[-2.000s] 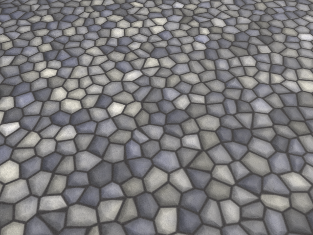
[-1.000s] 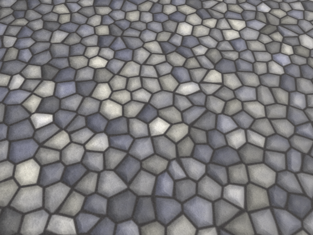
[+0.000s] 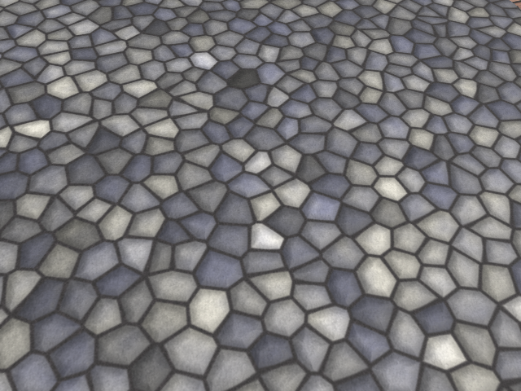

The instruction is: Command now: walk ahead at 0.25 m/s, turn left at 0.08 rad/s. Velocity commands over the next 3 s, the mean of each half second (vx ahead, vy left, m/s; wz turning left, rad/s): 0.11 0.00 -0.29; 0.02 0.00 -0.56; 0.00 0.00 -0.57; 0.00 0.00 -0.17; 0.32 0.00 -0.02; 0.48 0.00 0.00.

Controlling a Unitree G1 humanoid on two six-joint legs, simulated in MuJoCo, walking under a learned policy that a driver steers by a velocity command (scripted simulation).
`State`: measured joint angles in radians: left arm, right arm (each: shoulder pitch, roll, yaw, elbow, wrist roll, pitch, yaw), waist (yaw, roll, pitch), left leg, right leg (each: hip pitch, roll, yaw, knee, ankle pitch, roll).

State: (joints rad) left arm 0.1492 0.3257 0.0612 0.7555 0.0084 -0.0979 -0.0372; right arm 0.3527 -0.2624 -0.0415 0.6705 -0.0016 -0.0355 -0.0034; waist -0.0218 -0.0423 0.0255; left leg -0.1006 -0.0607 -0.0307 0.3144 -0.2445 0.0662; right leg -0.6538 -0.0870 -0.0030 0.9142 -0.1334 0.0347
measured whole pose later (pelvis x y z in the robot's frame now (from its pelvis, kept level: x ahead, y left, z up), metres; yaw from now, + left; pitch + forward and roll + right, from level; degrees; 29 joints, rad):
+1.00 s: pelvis +0.20 +0.02 -0.01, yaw -31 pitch +2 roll +0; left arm 0.15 0.29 0.08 0.61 -0.02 0.07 -0.02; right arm 0.17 -0.29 -0.07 0.67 0.01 0.01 -0.03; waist -0.02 0.01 0.05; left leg -0.27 0.10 0.12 0.52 -0.27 -0.03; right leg -0.35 -0.01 -0.03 0.68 -0.34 0.04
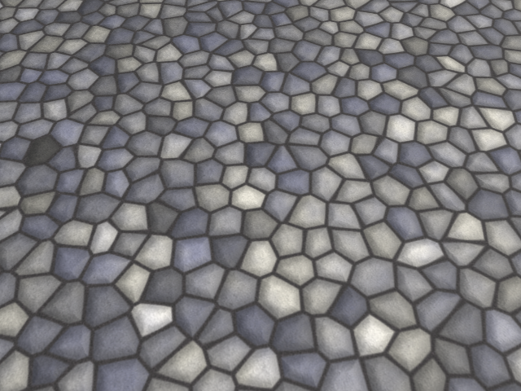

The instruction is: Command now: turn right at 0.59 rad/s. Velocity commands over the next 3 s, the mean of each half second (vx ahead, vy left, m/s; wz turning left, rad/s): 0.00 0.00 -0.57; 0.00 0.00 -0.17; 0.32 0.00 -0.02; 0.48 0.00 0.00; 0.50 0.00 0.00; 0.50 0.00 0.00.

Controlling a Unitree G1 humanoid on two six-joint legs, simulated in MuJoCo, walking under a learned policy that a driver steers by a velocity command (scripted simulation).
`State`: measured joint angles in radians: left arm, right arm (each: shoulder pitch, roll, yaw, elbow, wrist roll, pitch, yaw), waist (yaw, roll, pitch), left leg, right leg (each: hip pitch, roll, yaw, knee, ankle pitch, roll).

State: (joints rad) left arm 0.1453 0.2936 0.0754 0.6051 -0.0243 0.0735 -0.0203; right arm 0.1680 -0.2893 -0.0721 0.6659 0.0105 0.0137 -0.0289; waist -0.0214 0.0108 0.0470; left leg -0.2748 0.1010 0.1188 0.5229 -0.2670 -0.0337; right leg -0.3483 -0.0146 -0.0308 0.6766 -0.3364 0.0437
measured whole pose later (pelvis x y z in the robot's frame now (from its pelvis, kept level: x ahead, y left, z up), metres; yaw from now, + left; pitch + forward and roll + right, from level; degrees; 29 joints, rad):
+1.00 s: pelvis +0.00 -0.02 +0.00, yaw -20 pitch -1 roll +0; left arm 0.21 0.22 0.03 0.72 0.01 0.02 0.01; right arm 0.20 -0.26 -0.03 0.77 -0.01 -0.01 -0.01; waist -0.02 0.02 0.03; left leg -0.22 0.03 -0.03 0.50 -0.26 -0.04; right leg -0.18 0.02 0.06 0.53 -0.32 -0.01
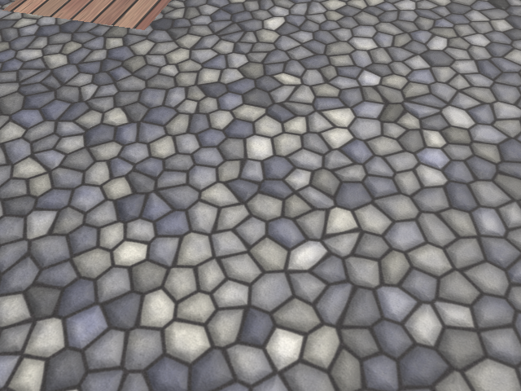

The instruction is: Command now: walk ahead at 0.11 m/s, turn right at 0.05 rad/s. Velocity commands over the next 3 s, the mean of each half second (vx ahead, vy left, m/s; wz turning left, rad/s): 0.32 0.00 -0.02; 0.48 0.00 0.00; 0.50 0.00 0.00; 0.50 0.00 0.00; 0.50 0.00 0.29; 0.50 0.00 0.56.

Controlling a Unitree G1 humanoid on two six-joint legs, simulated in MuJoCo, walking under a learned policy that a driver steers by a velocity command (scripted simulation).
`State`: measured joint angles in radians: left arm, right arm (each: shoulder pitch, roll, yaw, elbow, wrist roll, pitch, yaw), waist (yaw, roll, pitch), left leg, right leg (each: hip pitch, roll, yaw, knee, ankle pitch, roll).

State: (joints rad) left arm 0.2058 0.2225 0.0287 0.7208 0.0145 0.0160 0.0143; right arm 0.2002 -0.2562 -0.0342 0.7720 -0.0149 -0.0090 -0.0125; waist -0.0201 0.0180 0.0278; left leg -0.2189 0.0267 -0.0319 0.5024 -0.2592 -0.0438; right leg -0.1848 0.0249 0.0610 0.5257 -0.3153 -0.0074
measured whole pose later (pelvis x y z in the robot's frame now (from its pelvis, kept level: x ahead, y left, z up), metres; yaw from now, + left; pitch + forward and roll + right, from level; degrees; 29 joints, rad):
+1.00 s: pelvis +0.43 +0.00 +0.01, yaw +1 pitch +0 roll -2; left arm 0.34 0.27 0.05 0.84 0.00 -0.10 -0.03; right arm 0.18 -0.31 -0.04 0.75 0.00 -0.07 -0.01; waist 0.05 0.05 0.03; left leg -0.68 0.14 -0.06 0.95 -0.13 -0.02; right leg -0.11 0.09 -0.05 0.25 -0.15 -0.07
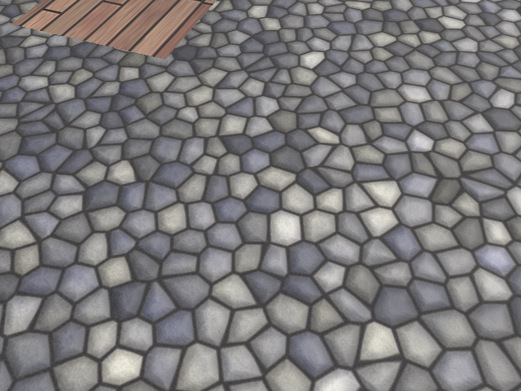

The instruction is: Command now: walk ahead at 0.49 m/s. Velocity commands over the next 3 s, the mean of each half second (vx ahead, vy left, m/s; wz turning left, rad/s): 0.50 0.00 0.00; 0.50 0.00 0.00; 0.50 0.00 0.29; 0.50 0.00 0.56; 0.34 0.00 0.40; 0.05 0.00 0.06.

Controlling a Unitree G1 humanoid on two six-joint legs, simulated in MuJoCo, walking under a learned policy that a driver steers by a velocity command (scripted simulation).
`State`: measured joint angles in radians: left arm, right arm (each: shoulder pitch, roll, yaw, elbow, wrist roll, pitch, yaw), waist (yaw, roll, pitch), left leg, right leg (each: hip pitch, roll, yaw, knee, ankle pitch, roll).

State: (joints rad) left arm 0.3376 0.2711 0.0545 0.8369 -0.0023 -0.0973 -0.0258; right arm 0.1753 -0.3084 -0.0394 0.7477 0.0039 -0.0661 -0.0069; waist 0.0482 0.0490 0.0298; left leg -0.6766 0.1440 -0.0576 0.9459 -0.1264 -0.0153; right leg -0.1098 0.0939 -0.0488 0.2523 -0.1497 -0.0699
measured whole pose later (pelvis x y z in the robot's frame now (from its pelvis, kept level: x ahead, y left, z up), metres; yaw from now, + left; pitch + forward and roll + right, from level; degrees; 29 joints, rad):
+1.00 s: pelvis +0.56 +0.00 +0.00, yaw +0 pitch +1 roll -1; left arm 0.28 0.27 0.05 0.85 0.00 -0.09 -0.03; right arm 0.23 -0.31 -0.05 0.81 0.01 -0.07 0.00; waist 0.03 0.05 0.02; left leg -0.57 0.11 -0.03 1.05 -0.27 0.01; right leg -0.19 0.06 -0.05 0.33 -0.15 -0.07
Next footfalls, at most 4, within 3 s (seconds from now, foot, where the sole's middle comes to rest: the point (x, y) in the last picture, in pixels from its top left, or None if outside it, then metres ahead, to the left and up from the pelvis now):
0.24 left None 0.33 0.16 -0.78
0.78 right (320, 345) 0.62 -0.08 -0.78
1.34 left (241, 249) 0.91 0.15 -0.78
1.82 right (288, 176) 1.22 0.01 -0.78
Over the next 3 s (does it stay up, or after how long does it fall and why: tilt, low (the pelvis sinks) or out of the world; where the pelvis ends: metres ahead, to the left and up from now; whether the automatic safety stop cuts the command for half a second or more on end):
stays up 1.36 0.26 -0.01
